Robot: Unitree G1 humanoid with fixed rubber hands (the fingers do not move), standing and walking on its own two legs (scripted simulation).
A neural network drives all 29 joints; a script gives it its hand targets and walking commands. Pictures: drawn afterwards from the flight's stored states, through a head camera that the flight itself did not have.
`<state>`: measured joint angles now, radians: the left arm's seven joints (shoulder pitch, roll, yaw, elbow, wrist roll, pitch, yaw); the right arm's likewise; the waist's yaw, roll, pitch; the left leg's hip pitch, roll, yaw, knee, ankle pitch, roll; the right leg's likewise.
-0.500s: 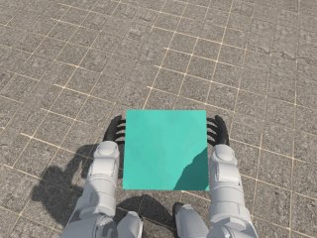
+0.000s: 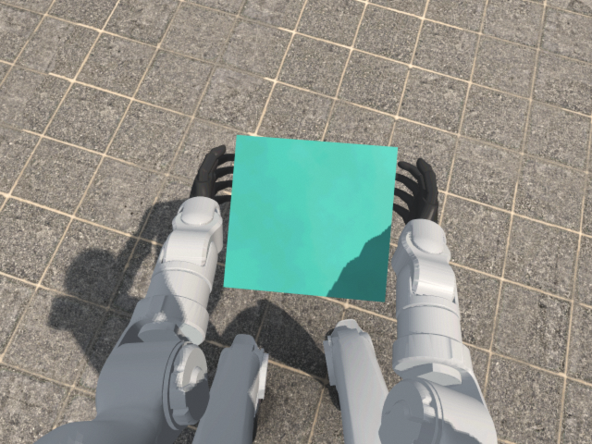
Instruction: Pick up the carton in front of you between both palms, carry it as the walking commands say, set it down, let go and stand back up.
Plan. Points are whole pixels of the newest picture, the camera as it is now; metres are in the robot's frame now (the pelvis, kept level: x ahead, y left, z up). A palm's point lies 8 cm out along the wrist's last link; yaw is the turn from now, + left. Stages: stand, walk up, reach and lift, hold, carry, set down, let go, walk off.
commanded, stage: set down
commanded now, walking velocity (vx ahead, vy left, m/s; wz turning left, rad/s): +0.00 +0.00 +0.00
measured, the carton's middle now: (310, 219) +0.44 -0.05 -0.18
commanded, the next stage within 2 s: none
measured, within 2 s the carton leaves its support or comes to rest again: rests again in 1.70 s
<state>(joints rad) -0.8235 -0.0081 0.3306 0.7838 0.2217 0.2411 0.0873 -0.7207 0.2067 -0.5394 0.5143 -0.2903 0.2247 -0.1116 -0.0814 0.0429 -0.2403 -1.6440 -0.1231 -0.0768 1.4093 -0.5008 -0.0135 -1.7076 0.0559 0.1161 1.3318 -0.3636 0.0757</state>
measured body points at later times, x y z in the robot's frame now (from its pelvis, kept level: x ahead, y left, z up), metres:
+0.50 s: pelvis -0.03 -0.01 -0.13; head +0.27 -0.01 +0.21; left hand +0.50 +0.09 -0.26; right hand +0.42 -0.19 -0.24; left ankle +0.05 +0.11 -0.56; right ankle +0.10 -0.15 -0.56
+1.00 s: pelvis -0.03 +0.01 -0.20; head +0.32 +0.04 +0.08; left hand +0.53 +0.08 -0.37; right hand +0.43 -0.20 -0.35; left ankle +0.05 +0.11 -0.56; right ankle +0.10 -0.14 -0.56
